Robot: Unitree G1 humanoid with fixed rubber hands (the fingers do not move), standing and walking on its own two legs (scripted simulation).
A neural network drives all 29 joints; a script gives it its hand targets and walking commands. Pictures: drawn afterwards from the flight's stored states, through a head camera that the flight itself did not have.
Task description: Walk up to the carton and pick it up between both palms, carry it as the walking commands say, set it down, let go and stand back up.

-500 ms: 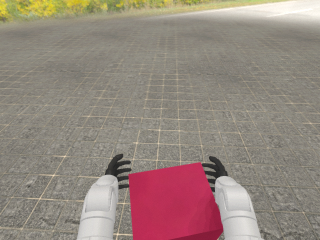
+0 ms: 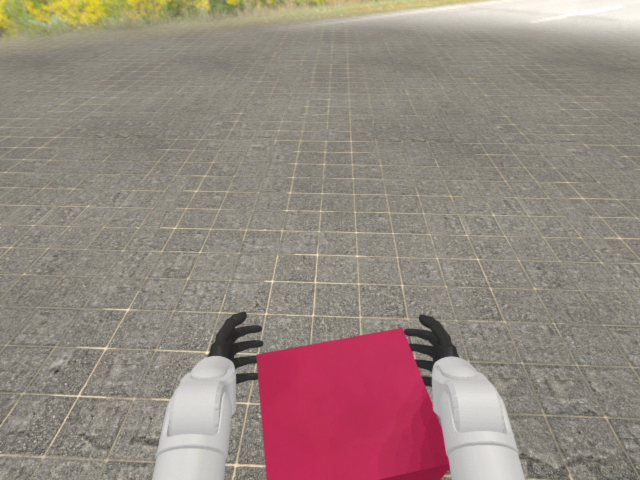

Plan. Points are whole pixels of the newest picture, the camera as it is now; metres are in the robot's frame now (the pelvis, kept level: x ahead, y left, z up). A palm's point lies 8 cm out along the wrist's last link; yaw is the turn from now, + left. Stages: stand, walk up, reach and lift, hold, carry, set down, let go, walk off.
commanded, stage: carry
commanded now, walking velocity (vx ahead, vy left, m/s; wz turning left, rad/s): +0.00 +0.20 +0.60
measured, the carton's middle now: (343, 433) +0.24 -0.02 -0.06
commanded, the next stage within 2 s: none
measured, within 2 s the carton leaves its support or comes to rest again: neither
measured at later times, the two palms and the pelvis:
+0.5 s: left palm (61, 439) +0.18 +0.28 +0.07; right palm (321, 371) +0.26 +0.01 +0.07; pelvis -0.03 +0.07 -0.02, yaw +16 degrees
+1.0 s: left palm out of the picture +0.02 +0.42 +0.05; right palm (149, 440) +0.18 +0.20 +0.06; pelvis -0.11 +0.16 -0.03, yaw +34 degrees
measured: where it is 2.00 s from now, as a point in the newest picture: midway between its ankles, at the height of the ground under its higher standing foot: outside the picture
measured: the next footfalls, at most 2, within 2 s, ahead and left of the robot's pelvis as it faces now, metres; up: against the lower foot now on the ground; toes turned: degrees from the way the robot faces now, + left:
right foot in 0.58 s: +0.03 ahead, -0.02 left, +0.00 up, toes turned +14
left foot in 0.92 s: -0.10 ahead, +0.31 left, +0.00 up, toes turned +40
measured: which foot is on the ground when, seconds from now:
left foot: down 0.00-0.60, up 0.62-0.90, down 0.92-1.00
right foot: down 0.00-0.28, up 0.30-0.56, down 0.58-0.92, up 0.94-1.00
